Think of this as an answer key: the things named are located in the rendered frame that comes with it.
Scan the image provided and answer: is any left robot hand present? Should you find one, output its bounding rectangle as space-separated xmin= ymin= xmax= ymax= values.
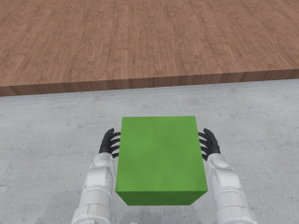
xmin=99 ymin=128 xmax=121 ymax=159

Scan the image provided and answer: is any right robot forearm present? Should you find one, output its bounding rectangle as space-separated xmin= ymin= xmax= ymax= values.
xmin=206 ymin=153 xmax=259 ymax=224

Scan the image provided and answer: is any carton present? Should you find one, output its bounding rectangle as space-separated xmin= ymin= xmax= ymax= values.
xmin=115 ymin=116 xmax=208 ymax=206

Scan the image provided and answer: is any right robot hand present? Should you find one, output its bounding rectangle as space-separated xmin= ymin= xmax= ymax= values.
xmin=198 ymin=128 xmax=221 ymax=161

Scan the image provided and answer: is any left robot forearm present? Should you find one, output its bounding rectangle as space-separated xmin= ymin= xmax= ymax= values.
xmin=71 ymin=152 xmax=116 ymax=224

